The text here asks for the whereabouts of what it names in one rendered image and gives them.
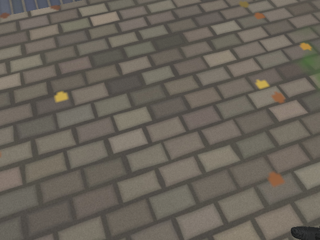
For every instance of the robot right hand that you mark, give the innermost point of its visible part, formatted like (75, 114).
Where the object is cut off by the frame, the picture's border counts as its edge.
(306, 233)

